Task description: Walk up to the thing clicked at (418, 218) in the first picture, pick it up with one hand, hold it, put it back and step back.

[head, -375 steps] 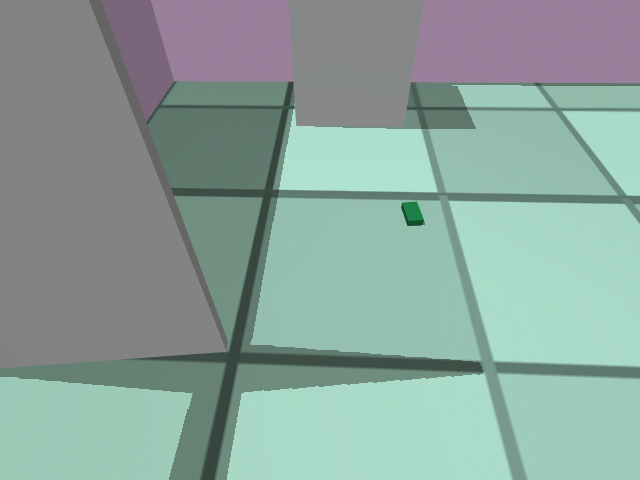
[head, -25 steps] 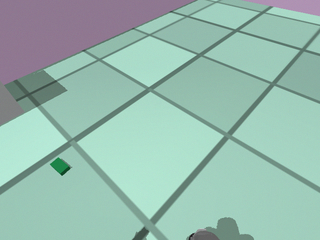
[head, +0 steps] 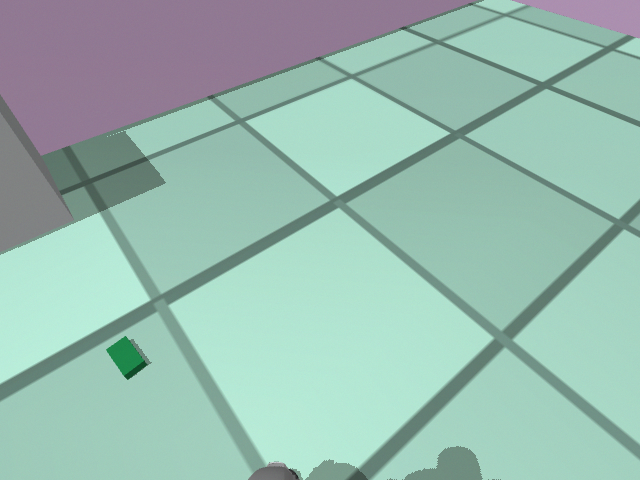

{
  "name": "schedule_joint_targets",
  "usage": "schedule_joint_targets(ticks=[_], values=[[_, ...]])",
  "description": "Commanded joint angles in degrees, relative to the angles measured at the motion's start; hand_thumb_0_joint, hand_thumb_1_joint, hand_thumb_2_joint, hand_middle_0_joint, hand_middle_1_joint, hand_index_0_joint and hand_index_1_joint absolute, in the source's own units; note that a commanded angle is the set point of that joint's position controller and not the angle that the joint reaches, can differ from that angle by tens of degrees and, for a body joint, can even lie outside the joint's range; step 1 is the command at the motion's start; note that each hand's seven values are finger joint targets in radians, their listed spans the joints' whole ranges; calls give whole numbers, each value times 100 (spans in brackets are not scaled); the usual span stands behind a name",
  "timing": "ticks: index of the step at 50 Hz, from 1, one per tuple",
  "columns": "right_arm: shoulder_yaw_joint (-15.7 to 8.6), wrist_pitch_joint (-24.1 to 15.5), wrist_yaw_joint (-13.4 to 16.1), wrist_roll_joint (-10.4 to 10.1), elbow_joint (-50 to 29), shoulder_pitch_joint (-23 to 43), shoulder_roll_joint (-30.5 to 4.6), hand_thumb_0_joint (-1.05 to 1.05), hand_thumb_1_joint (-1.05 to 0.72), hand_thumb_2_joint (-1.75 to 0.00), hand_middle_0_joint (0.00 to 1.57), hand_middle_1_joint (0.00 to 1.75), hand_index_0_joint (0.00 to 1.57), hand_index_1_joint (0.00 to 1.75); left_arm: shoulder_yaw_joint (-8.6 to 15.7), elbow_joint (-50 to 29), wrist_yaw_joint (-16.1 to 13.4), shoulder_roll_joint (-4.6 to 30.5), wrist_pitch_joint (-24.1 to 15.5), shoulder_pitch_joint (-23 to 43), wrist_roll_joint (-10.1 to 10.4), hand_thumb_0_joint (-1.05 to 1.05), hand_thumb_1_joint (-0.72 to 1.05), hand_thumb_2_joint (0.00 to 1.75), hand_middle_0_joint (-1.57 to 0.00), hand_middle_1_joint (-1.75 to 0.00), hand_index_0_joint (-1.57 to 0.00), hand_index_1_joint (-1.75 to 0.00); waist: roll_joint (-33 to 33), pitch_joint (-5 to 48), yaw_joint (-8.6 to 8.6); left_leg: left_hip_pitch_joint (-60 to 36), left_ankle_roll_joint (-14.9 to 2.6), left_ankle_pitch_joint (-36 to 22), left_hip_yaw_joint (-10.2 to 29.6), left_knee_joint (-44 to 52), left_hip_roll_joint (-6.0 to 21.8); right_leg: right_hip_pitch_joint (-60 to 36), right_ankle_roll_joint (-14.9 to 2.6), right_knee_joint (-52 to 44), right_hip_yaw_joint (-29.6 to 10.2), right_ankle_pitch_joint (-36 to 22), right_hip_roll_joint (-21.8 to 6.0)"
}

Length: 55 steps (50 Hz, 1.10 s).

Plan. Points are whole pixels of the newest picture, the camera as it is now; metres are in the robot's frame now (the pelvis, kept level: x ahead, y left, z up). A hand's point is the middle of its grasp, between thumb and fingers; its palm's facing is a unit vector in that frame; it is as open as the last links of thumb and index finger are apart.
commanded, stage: walk up
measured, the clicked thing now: (126, 357) +0.59 +0.70 -0.75
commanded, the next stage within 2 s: none
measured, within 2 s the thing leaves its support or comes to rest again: neither
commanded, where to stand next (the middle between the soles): +0.57 +0.01 m, yaw -3 degrees
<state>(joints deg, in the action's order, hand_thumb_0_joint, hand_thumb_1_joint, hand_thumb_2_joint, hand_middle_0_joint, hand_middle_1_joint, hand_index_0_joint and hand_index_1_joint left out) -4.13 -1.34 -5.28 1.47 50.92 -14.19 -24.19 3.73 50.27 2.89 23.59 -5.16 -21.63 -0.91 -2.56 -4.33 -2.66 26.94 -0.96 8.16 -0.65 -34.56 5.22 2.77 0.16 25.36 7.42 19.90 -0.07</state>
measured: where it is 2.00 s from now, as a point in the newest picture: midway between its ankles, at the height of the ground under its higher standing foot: (330, 385)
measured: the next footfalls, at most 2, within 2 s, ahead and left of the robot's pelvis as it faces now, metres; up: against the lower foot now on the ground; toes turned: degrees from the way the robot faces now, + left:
left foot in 0.04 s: +0.19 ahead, +0.12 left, +0.00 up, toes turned +4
right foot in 0.60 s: +0.38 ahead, -0.12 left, +0.00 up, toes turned -7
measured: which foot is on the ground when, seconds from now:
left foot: up 0.00-0.02, down 0.04-0.64, up 0.66-1.00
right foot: down 0.00-0.08, up 0.10-0.58, down 0.60-1.00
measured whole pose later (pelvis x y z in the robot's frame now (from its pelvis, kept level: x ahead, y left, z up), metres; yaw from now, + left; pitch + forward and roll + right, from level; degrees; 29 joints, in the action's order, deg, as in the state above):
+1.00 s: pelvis +0.35 +0.01 +0.00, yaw -3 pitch -3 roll -2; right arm -4.2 -1.8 -3.8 1.3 50.5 -17.2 -24.7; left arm 2.7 47.6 2.8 22.6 -4.3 -17.9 -1.2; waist -2.3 -4.3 -0.8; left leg 25.9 0.4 12.7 0.2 -39.6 5.6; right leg 8.9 -1.3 27.4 4.0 15.7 -0.2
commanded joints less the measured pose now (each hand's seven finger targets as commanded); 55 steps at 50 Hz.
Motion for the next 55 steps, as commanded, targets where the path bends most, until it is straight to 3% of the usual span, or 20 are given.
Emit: schedule_joint_targets(ticks=[1,2,4,5,6,9,10,19,22,29,30,31,32,33,36,39,45,49,53,55], values=[[-357,-323,68,5,-467,-134,-1013,0,-90,-90,20,30,20,30,353,-493,-130,1518,-85,247,34,0,90,90,-20,-30,-20,-30,395,281,393,-1558,-198,226,-342,479,-248,1043,-938,141,-696,-1394,-1301],[-470,-362,132,60,-230,-903,-1304,0,-90,-90,20,30,20,30,247,-524,-140,1257,-72,82,15,0,90,90,-20,-30,-20,-30,-349,800,731,-2699,-416,568,-55,588,-215,1445,-744,1575,-454,-1867,-954],[-637,-413,273,40,-414,-1256,-1958,0,-90,-90,20,30,20,30,136,-491,-179,881,0,-465,155,0,90,90,-20,-30,-20,-30,-1539,1181,750,-3948,-1201,2090,3846,1909,1862,3597,-305,3948,-414,1017,426],[-659,-387,264,-131,-446,-1096,-1922,0,-90,-90,20,30,20,30,214,-362,-253,1402,52,-221,82,0,90,90,-20,-30,-20,-30,-980,1003,760,-3598,-1515,1854,3896,1871,2022,3578,-380,4333,-1013,1094,-67],[-589,-358,300,-179,-493,-923,-1688,0,-90,-90,20,30,20,30,179,-376,-243,1450,20,25,75,0,90,90,-20,-30,-20,-30,-530,711,713,-3069,-1407,938,3185,1815,1802,3511,-358,4529,-1212,777,-156],[-315,-430,365,-199,-577,-386,-1212,0,-90,-90,20,30,20,30,157,-137,-143,1171,88,-321,205,0,90,90,-20,-30,-20,-30,-426,122,252,-1838,-435,-621,990,1918,945,2676,-262,3644,-1482,-237,-399],[-314,-455,361,-202,-594,-324,-1213,0,-90,-90,20,30,20,30,162,-105,-114,1127,132,-424,194,0,90,90,-20,-30,-20,-30,-580,153,230,-1796,-541,-620,808,1986,870,2624,-211,3677,-1274,-406,-350],[-404,-506,392,-126,-694,-566,-1257,0,-90,-90,20,30,20,30,186,-349,51,996,250,619,75,0,90,90,-20,-30,-20,-30,-367,-442,459,-2081,-716,206,396,2594,930,3310,30,2243,-1210,-1328,-466],[-388,-459,374,-104,-708,-650,-1200,0,-90,-90,20,30,20,30,156,-431,87,908,191,987,37,0,90,90,-20,-30,-20,-30,-220,-360,563,-2368,-725,-389,76,2286,846,3081,-22,1394,-933,-1446,-503],[-346,-360,394,-81,-870,-554,-1190,0,-90,-90,20,30,20,30,271,-231,1,1041,25,423,6,0,90,90,-20,-30,-20,-30,269,256,87,-1727,-776,-818,35,607,833,722,-310,344,-608,-1093,-255],[-235,-362,375,-90,-861,-783,-937,0,-90,-90,20,30,20,30,364,-99,-66,1256,-42,-42,-14,0,90,90,-20,-30,-20,-30,850,705,-84,-1450,-626,-757,-280,-567,412,-151,-395,86,-732,-839,-287],[-124,-375,352,-122,-917,-1107,-655,0,-90,-90,20,30,20,30,504,-88,-137,1661,-83,-539,-35,0,90,90,-20,-30,-20,-30,1819,1305,-190,-775,-395,376,-576,-1965,-145,-954,-666,-266,-2384,-339,-1385],[-111,-320,359,-141,-861,-1194,-737,0,-90,-90,20,30,20,30,517,-196,-173,1925,-82,-473,3,0,90,90,-20,-30,-20,-30,1992,1025,-181,577,-178,2241,-319,-2638,-778,-1399,-1271,-819,-4220,-308,-2283],[-222,-260,430,-98,-738,-971,-1236,0,-90,-90,20,30,20,30,522,-205,-183,1938,-33,-285,98,0,90,90,-20,-30,-20,-30,1512,812,-225,687,-194,2453,97,-3027,-426,-1010,-1717,-789,-4553,-414,-2534],[-203,-238,393,-194,-524,-871,-1087,0,-90,-90,20,30,20,30,348,-390,-246,1406,-30,185,185,0,90,90,-20,-30,-20,-30,832,465,61,412,-151,1735,502,-3020,-166,-125,-1368,-710,-2621,-1843,-1792],[-197,-143,324,-124,-426,-1026,-914,0,-90,-90,20,30,20,30,287,-466,-237,1296,-76,383,136,0,90,90,-20,-30,-20,-30,955,283,230,-38,-77,1115,330,-2602,-198,702,-1116,-776,-1685,-2198,-1294],[-264,-150,183,-20,-503,-483,-907,0,-90,-90,20,30,20,30,362,-708,-145,1451,-74,547,-1,0,90,90,-20,-30,-20,-30,1202,-102,158,40,205,546,76,-1043,125,1296,-1338,-1323,-1430,186,-1394],[-290,-297,161,-11,-527,-196,-885,0,-90,-90,20,30,20,30,356,-713,-88,1505,-37,469,3,0,90,90,-20,-30,-20,-30,1116,-37,73,-610,121,266,-58,-70,6,1382,-1228,-946,-1388,257,-1396],[-445,-425,295,30,-113,-1329,-1226,0,-90,-90,20,30,20,30,211,-756,-76,1178,55,557,-28,0,90,90,-20,-30,-20,-30,14,564,751,-2679,-101,808,-194,492,-302,2275,-852,995,-997,218,-966],[-564,-499,385,59,-333,-1442,-1921,0,-90,-90,20,30,20,30,55,-662,-92,654,135,-19,81,0,90,90,-20,-30,-20,-30,-1495,408,662,-2929,-777,3057,3642,2366,1740,3849,-309,3600,-596,904,346]])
